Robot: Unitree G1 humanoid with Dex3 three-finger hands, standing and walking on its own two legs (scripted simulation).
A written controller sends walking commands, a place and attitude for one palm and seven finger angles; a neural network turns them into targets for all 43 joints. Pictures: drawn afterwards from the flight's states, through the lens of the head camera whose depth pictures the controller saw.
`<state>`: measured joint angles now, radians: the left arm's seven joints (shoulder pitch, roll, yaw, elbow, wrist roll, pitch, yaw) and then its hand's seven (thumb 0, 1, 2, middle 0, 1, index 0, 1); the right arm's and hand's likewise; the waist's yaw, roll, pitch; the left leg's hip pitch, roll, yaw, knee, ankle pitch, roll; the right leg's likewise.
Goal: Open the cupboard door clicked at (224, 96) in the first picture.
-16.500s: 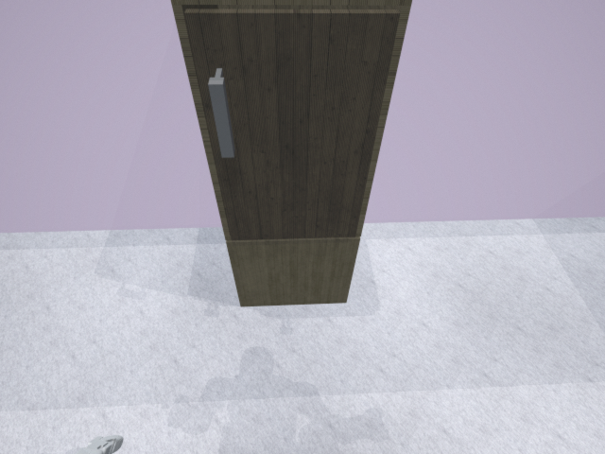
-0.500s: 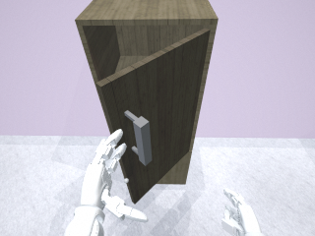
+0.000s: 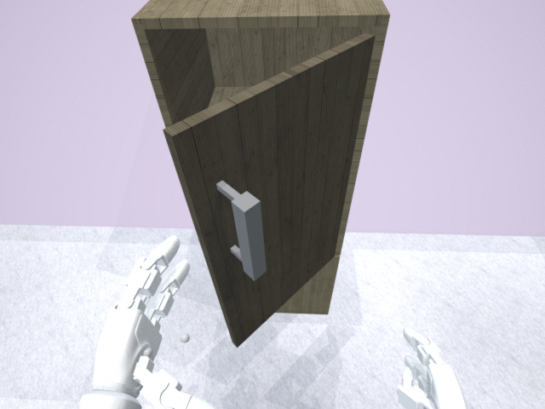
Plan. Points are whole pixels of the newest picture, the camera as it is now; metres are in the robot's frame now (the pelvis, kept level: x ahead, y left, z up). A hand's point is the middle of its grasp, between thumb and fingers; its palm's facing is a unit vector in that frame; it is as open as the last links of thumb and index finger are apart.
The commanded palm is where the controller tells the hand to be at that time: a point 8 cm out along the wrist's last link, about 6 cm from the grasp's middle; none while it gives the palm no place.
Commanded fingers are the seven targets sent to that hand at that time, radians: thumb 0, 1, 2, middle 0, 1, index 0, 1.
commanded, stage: draw the hand back to the body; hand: left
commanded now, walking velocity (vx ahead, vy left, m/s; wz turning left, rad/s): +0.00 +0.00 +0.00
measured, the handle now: (240, 231) +0.33 +0.08 +0.11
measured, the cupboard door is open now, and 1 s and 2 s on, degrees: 47 47 47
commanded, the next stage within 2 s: step back with the hand held close in 1.52 s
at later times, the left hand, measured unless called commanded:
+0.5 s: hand (117, 320) +0.18 +0.18 +0.15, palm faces +0.08 -0.99 -0.14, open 16.0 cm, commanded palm +0.15 +0.24 +0.16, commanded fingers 0.00 -0.19 0.44 -0.16 -0.30 -0.16 -0.30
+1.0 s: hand (43, 278) +0.21 +0.26 +0.18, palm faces +0.36 -0.86 -0.37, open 10.8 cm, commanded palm +0.16 +0.31 +0.20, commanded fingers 0.00 0.69 0.81 -0.19 -0.30 -0.19 -0.30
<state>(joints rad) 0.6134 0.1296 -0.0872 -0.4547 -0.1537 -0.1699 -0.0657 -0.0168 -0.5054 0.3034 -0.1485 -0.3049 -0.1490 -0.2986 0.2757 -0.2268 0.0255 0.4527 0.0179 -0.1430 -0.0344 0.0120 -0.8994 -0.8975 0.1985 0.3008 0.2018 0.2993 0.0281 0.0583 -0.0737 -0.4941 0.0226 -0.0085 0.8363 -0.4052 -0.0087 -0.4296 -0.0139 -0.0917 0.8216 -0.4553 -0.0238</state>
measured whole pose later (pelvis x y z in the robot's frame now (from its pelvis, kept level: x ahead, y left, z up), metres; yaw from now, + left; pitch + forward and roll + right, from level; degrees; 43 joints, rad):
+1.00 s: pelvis +0.02 +0.03 +0.04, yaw -2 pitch -4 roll -1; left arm 0.52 0.32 0.24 -0.45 -0.05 -0.07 0.11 0.00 0.35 0.67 -0.19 -0.31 -0.19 -0.30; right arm 0.20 -0.21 0.04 0.61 -0.01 -0.10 -0.07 0.01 -0.90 -0.90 0.20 0.30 0.20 0.30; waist 0.07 0.05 0.02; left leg -0.12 -0.01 0.04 0.44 -0.25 0.03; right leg -0.07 -0.03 -0.04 0.40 -0.27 0.02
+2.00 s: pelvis -0.02 +0.03 +0.04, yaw -3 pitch +0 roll -1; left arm 0.57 0.42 0.38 -0.50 -0.06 -0.13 0.11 0.01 0.88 0.90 -0.21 -0.31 -0.21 -0.30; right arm 0.16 -0.24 -0.02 0.54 0.02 0.01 -0.08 0.01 -0.90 -0.90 0.20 0.30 0.20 0.30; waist 0.01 0.02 0.05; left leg -0.27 0.02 0.06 0.48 -0.21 0.02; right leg -0.22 -0.01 -0.03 0.44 -0.21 0.01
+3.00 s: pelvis -0.22 +0.04 +0.03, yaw -5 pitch +1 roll -2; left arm 0.64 0.46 0.42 -0.55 -0.07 -0.20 0.13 0.01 0.88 0.90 -0.21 -0.31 -0.21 -0.30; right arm 0.21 -0.21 0.01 0.62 0.00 -0.07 -0.07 0.01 -0.90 -0.90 0.20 0.30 0.21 0.30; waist 0.00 0.00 -0.03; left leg -0.41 0.00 0.01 0.61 -0.17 0.01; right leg -0.16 0.03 0.01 0.49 -0.35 0.00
